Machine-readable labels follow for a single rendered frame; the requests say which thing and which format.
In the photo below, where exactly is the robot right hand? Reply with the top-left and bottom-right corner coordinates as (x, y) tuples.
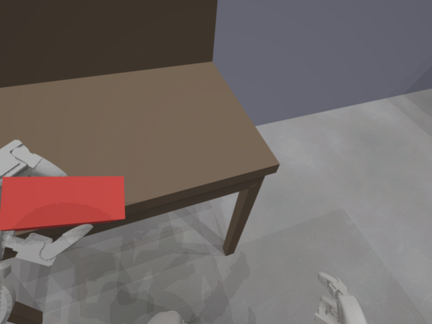
(315, 272), (368, 324)

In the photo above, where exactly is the table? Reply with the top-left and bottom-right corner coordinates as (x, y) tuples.
(0, 0), (280, 324)

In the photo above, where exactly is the left robot forearm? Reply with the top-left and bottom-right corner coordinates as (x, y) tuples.
(0, 261), (16, 324)

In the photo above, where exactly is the robot left hand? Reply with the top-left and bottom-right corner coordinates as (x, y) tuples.
(0, 140), (93, 266)

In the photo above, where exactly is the sponge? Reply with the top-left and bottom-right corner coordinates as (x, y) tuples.
(0, 176), (125, 232)

